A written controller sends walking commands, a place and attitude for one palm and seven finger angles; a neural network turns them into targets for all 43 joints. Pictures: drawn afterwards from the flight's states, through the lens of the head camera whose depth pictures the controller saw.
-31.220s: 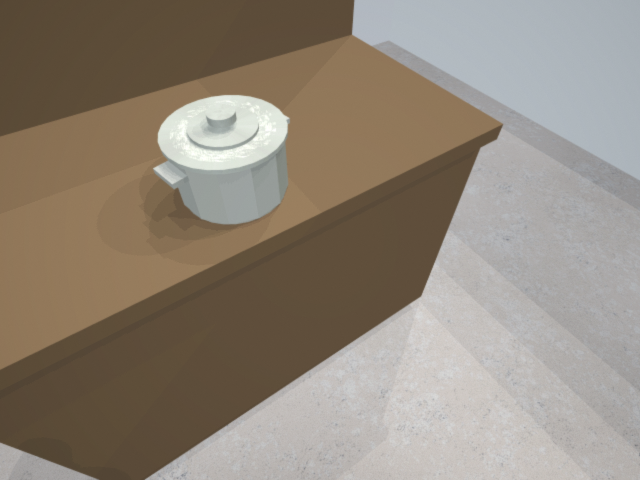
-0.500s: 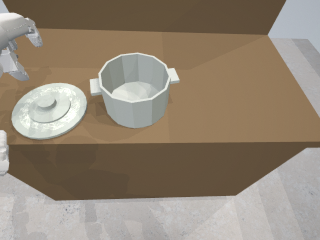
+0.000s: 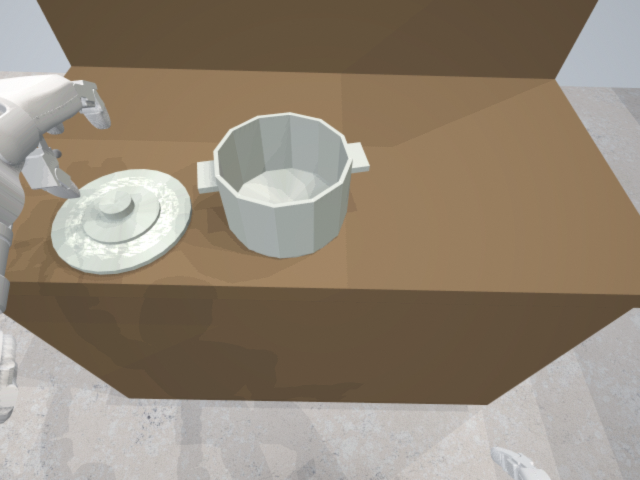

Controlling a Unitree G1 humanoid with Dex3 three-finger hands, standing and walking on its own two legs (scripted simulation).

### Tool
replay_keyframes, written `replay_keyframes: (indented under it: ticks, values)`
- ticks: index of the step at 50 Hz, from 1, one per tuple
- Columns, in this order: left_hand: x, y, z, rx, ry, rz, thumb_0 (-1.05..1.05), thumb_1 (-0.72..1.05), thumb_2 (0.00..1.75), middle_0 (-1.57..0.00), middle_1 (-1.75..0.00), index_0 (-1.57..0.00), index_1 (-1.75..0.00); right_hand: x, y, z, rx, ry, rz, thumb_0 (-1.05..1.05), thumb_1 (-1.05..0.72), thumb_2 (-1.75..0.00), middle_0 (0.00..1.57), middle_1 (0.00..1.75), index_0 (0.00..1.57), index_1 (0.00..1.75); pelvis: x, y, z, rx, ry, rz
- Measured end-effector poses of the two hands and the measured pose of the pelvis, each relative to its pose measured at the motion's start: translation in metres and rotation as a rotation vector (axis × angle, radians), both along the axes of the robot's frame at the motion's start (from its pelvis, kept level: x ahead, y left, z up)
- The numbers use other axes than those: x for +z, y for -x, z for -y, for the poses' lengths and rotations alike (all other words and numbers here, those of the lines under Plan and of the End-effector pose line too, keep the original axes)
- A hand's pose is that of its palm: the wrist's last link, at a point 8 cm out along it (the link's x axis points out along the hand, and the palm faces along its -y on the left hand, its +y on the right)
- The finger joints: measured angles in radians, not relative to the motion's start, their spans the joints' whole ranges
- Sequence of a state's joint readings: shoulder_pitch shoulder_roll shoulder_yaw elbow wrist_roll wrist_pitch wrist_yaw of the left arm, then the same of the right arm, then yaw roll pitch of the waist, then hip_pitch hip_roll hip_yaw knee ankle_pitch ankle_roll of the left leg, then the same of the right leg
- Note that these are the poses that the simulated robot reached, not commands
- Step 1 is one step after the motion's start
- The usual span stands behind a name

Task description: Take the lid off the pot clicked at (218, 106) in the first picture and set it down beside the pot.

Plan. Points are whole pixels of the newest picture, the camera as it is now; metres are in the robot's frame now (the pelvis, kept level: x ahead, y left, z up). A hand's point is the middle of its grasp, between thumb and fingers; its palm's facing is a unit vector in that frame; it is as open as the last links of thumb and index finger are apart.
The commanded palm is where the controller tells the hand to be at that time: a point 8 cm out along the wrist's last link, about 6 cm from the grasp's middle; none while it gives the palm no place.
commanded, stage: draw the hand back to the body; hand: left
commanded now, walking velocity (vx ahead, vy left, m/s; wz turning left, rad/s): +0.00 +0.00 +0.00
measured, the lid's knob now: (117, 205) +0.49 +0.30 +0.03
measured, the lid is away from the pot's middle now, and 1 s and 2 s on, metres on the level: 0.25 0.25 0.25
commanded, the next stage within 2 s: step back with the hand held close in 1.82 s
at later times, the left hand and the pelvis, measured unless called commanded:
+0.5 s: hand (101, 141) +0.40 +0.22 +0.22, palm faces +0.40 -0.88 -0.28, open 10.2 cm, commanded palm +0.34 +0.26 +0.23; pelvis +0.02 -0.05 +0.01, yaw -3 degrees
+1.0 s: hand (94, 213) +0.31 +0.20 +0.22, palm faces +0.44 -0.86 -0.26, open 7.9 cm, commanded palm +0.26 +0.23 +0.22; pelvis +0.02 -0.07 +0.01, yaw -2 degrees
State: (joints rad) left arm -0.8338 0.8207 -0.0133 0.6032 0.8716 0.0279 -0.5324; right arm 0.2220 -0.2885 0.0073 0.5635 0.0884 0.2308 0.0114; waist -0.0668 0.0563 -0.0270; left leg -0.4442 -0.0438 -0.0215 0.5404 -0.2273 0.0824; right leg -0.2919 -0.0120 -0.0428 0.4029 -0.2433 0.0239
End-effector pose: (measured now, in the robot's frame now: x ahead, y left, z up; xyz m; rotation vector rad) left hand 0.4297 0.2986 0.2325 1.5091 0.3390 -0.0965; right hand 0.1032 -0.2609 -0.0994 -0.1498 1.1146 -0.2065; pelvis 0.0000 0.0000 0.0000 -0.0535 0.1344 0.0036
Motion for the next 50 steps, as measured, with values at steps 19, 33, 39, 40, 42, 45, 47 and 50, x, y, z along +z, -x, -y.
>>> replay_keyframes:
  ticks: [19, 33, 39, 40, 42, 45, 47, 50]
  values:
    - [0.009, 0.055, 0.041, 0.030, 1.112, 0.816, 0.00, 0.07, 0.67, -0.35, -0.80, -0.35, -0.80, 0.018, -0.032, 0.013, 0.062, 0.022, 0.256, 0.01, -0.90, -0.90, 0.20, 0.30, 0.21, 0.30, 0.006, -0.015, 0.032, -0.048, -0.025, 0.133]
    - [-0.002, 0.101, 0.050, 0.121, 1.079, 0.873, 0.00, 0.35, 0.75, -0.30, -0.63, -0.30, -0.63, 0.010, -0.044, 0.067, 0.042, 0.059, 0.225, 0.01, -0.91, -0.90, 0.20, 0.30, 0.20, 0.30, 0.005, -0.024, 0.065, -0.041, -0.041, 0.147]
    - [-0.006, 0.123, 0.056, 0.134, 1.083, 0.878, 0.00, 0.49, 0.79, -0.27, -0.54, -0.27, -0.55, 0.016, -0.064, 0.068, 0.052, 0.045, 0.297, 0.01, -0.91, -0.90, 0.20, 0.30, 0.20, 0.30, 0.005, -0.023, 0.071, -0.040, -0.042, 0.158]
    - [-0.007, 0.126, 0.059, 0.130, 1.086, 0.876, 0.00, 0.51, 0.79, -0.27, -0.53, -0.27, -0.53, 0.017, -0.068, 0.067, 0.057, 0.041, 0.309, 0.01, -0.91, -0.90, 0.20, 0.30, 0.20, 0.30, 0.005, -0.022, 0.071, -0.038, -0.042, 0.161]
    - [-0.007, 0.132, 0.062, 0.123, 1.086, 0.874, 0.01, 0.56, 0.80, -0.26, -0.50, -0.26, -0.50, 0.019, -0.074, 0.064, 0.067, 0.035, 0.331, 0.01, -0.91, -0.90, 0.20, 0.30, 0.20, 0.30, 0.005, -0.021, 0.071, -0.037, -0.042, 0.166]
    - [-0.006, 0.142, 0.062, 0.117, 1.079, 0.880, 0.01, 0.63, 0.82, -0.25, -0.46, -0.25, -0.46, 0.022, -0.080, 0.057, 0.078, 0.024, 0.356, 0.01, -0.91, -0.90, 0.20, 0.30, 0.20, 0.30, 0.005, -0.019, 0.072, -0.038, -0.043, 0.174]
    - [-0.006, 0.149, 0.061, 0.115, 1.078, 0.888, 0.01, 0.67, 0.84, -0.25, -0.43, -0.24, -0.44, 0.024, -0.082, 0.053, 0.085, 0.015, 0.371, 0.01, -0.91, -0.90, 0.20, 0.30, 0.20, 0.30, 0.006, -0.018, 0.071, -0.039, -0.043, 0.178]
    - [-0.006, 0.160, 0.064, 0.103, 1.090, 0.894, 0.01, 0.74, 0.85, -0.23, -0.39, -0.23, -0.39, 0.025, -0.084, 0.046, 0.097, 0.005, 0.388, 0.01, -0.91, -0.90, 0.20, 0.30, 0.20, 0.30, 0.006, -0.016, 0.069, -0.039, -0.042, 0.184]
